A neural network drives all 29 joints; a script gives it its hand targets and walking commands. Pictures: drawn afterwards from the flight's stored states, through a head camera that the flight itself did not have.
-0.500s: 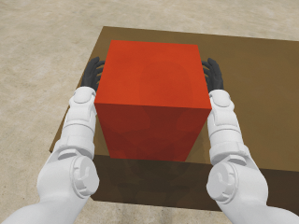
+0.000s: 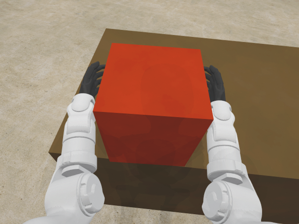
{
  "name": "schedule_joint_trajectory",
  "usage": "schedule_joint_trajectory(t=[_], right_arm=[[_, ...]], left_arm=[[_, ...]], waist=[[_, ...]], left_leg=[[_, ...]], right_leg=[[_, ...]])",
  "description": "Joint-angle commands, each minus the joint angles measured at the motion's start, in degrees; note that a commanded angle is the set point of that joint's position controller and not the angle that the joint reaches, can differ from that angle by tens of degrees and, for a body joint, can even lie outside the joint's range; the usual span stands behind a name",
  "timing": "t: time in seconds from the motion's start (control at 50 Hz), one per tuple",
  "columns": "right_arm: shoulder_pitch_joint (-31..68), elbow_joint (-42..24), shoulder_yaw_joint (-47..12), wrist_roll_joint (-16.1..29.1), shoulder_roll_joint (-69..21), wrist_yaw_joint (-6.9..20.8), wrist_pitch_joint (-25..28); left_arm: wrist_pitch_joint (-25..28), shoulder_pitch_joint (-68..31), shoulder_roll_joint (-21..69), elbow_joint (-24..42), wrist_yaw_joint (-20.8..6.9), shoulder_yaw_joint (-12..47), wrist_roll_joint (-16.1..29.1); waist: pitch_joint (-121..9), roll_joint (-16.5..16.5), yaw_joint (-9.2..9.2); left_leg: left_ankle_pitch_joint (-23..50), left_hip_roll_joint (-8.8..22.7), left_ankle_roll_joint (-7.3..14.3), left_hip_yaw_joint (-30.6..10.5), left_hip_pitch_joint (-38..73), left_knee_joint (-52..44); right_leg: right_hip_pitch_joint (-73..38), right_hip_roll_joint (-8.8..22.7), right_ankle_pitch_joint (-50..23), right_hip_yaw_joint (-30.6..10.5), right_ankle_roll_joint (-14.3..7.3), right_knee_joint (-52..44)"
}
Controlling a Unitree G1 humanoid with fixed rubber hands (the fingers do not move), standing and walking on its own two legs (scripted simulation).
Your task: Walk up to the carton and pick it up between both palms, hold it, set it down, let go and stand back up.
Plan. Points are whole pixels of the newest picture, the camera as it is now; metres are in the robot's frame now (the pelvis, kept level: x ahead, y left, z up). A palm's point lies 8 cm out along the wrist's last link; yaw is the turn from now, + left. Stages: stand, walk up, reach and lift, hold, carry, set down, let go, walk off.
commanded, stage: reach and lift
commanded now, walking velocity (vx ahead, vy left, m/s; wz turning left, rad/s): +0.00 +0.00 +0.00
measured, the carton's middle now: (151, 110) +0.42 -0.03 +0.06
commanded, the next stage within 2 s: none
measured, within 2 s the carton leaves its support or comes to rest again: leaves its support in 0.88 s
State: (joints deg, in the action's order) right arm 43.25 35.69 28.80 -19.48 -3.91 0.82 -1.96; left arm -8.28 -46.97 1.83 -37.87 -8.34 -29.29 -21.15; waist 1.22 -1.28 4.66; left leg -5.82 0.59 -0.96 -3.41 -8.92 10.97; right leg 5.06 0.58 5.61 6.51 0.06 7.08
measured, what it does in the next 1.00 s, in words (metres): stands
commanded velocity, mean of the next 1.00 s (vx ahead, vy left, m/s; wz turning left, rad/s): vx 0.00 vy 0.00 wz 0.00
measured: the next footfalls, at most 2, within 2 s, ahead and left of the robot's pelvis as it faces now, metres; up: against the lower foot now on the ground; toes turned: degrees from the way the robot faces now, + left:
none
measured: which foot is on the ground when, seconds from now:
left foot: down 0.00-1.00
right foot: down 0.00-1.00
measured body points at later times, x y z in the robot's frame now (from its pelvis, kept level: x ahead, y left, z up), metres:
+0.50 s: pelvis +0.00 +0.00 +0.00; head +0.05 +0.02 +0.45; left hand +0.45 +0.13 +0.12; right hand +0.42 -0.20 +0.12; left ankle -0.01 +0.13 -0.75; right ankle -0.03 -0.11 -0.75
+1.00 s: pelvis -0.02 +0.00 +0.00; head +0.00 +0.02 +0.45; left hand +0.42 +0.15 +0.15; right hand +0.40 -0.18 +0.15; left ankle -0.01 +0.13 -0.75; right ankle -0.03 -0.11 -0.75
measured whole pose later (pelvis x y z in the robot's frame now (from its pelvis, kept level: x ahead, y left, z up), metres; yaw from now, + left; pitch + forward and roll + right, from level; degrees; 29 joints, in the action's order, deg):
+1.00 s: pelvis -0.02 +0.00 +0.00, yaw +0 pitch +3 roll -1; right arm 43.4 47.3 24.6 -14.6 0.5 -2.0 6.9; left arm -8.3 -44.8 0.5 -37.9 -1.2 -21.3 -16.3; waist -2.7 -2.3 1.8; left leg -4.7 1.1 -1.3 -3.3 -10.0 11.3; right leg 4.9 -0.1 3.0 6.4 -0.4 4.7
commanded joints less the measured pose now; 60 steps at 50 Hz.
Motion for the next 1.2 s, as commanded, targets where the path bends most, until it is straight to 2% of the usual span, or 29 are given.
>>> schedule_joint_trajectory(t=[0.0, 0.1, 0.14, 0.16, 0.26, 0.32, 0.36, 0.42, 0.46, 0.54, 0.64, 0.68, 0.74, 0.8, 0.9, 0.94, 0.98, 1.02, 1.1, 1.18], right_arm=[[19.3, 0.4, -13.8, -0.1, -18.6, 4.0, 0.2], [20.8, 2.3, -12.3, 0.0, -17.1, 4.6, 0.5], [21.2, 1.7, -12.2, -0.2, -16.4, 4.9, 0.6], [22.0, 1.9, -12.1, -0.2, -16.8, 5.1, 0.7], [22.6, 3.1, -12.9, 0.5, -18.0, 4.9, 1.1], [23.6, 2.0, -13.9, 0.4, -18.1, 4.3, 2.0], [24.2, 1.6, -14.8, 1.4, -19.0, 4.0, 2.7], [24.1, 1.8, -16.7, 2.3, -19.3, 3.4, 3.3], [24.8, 1.6, -17.7, 2.8, -19.1, 3.2, 4.0], [26.5, 1.3, -17.8, 2.5, -18.8, 2.9, 5.5], [28.5, 2.2, -18.7, 2.7, -18.8, 3.4, 7.3], [30.3, 2.2, -18.6, 2.6, -18.7, 3.5, 8.2], [32.0, 3.4, -19.6, 3.9, -17.8, 3.5, 9.7], [34.3, 3.0, -21.1, 4.6, -18.1, 3.4, 11.2], [37.3, 3.1, -20.7, 4.3, -16.0, 3.3, 13.7], [38.8, 3.4, -20.5, 3.9, -15.4, 3.3, 14.2], [40.0, 4.8, -19.4, 3.4, -14.8, 3.5, 14.4], [40.0, 6.2, -18.8, 3.7, -14.1, 3.7, 14.1], [40.2, 8.4, -16.7, 4.3, -10.6, 3.9, 11.4], [39.0, 9.7, -15.2, 6.3, -8.6, 4.3, 4.7]], left_arm=[[-0.5, -17.7, 16.9, 1.4, -2.2, 12.7, 0.5], [-0.6, -19.9, 16.3, 0.9, -1.0, 14.3, 1.7], [-0.7, -19.7, 16.5, 1.1, -0.6, 14.7, 1.6], [-0.7, -20.1, 16.5, 0.5, -0.3, 15.0, 2.0], [-0.6, -21.2, 17.5, 0.8, -0.1, 15.4, 2.1], [-0.4, -22.0, 17.9, 1.0, 0.0, 15.6, 2.5], [-0.1, -21.8, 18.4, 1.5, 0.0, 15.7, 2.2], [0.4, -22.1, 19.1, 2.3, 0.0, 16.0, 2.5], [0.4, -23.0, 18.9, 2.9, 0.0, 16.5, 2.7], [1.2, -24.1, 18.7, 3.1, 0.3, 16.6, 2.9], [2.2, -26.4, 19.1, 4.0, 0.9, 18.1, 3.5], [2.6, -28.9, 19.8, 4.7, 1.5, 19.5, 4.0], [3.3, -29.7, 20.2, 5.8, 2.1, 20.8, 4.8], [3.6, -31.5, 21.4, 6.8, 2.7, 22.8, 5.4], [4.4, -34.3, 22.1, 9.4, 3.5, 24.7, 6.8], [4.3, -35.2, 21.6, 9.0, 3.6, 25.5, 7.7], [4.0, -35.8, 21.2, 8.2, 3.7, 24.8, 7.4], [3.2, -35.1, 20.4, 8.0, 3.6, 23.9, 7.1], [-0.7, -33.6, 18.5, 7.1, 3.1, 22.2, 6.6], [-8.0, -30.5, 16.5, 6.2, 2.0, 19.6, 6.3]], waist=[[-21.4, 0.6, -0.82], [-22.1, 2.7, -0.70], [-23.1, 4.0, -1.18], [-23.8, 3.4, -1.05], [-26.0, 2.8, -0.77], [-27.8, 1.9, -1.18], [-28.3, 2.6, -1.41], [-28.1, 1.2, -1.43], [-28.5, 1.6, -1.74], [-30.0, 0.8, -2.27], [-33.3, 1.8, -2.77], [-35.0, 2.2, -2.31], [-35.6, 2.8, -2.66], [-37.8, 2.1, -2.26], [-40.5, 2.6, -2.00], [-40.3, 1.8, -1.78], [-39.3, 1.0, -1.46], [-35.2, 1.3, -1.95], [-26.9, 0.0, -1.52], [-15.2, -1.2, -0.80]], left_leg=[[13.0, -2.4, -0.1, 1.3, 4.2, 1.0], [11.9, -1.8, -1.1, 1.4, 5.4, 1.8], [11.7, -1.6, -0.9, 1.0, 5.0, 1.6], [11.4, -1.6, -0.7, 1.2, 5.0, 1.9], [15.0, -1.8, -0.8, 1.2, 4.9, 2.3], [17.2, -1.6, -0.4, 1.2, 4.8, 3.1], [18.0, -2.0, -0.2, 1.2, 4.2, 2.9], [18.9, -1.9, 0.3, 1.2, 3.1, 2.6], [19.7, -1.9, 0.3, 1.2, 3.0, 2.5], [17.6, -1.8, 0.9, 1.5, 3.0, 2.0], [17.1, -1.4, 0.7, 2.0, 4.8, 1.7], [19.2, -1.3, 0.4, 1.8, 6.6, 2.3], [22.2, -1.5, -0.3, 1.9, 8.3, 3.6], [24.0, -1.1, -0.2, 1.8, 10.8, 3.9], [21.8, -1.2, -0.6, 2.1, 10.9, 3.0], [21.0, -1.0, -0.5, 2.0, 11.9, 2.9], [18.9, -1.0, -0.2, 2.0, 12.0, 2.8], [15.6, -1.1, 0.0, 2.0, 11.4, 1.8], [10.2, -0.8, -0.2, 1.5, 12.9, 0.8], [0.2, -1.3, -0.1, 1.8, 11.6, -0.7]], right_leg=[[-11.0, -2.8, -27.4, 1.1, 3.5, 5.7], [-6.7, -2.8, -20.2, 1.5, 2.7, 4.2], [-6.6, -2.4, -20.1, 1.1, 2.4, 4.1], [-6.1, -2.5, -19.2, 1.3, 2.5, 3.9], [-8.4, -2.5, -24.4, 1.1, 2.8, 4.1], [-10.4, -2.5, -28.2, 0.9, 2.7, 4.6], [-12.5, -2.4, -30.5, 0.5, 2.5, 4.9], [-14.7, -2.3, -32.6, 0.1, 2.6, 5.3], [-15.9, -2.2, -34.0, 0.1, 2.3, 5.6], [-15.4, -2.4, -31.2, 0.4, 2.6, 5.0], [-14.5, -2.2, -28.3, 0.6, 2.4, 4.5], [-13.6, -2.4, -29.4, 0.7, 2.3, 4.7], [-14.3, -2.6, -31.1, 0.5, 2.0, 4.6], [-13.6, -2.7, -31.8, 0.5, 2.1, 4.5], [-13.6, -2.8, -27.8, 0.9, 2.1, 3.6], [-13.8, -2.7, -26.2, 0.8, 2.2, 3.0], [-13.4, -2.6, -23.8, 1.2, 2.6, 2.9], [-13.2, -2.4, -20.0, 1.0, 2.7, 2.4], [-9.8, -2.3, -12.4, 1.7, 2.8, 1.0], [-6.2, -1.8, -0.6, 2.3, 2.9, -0.5]])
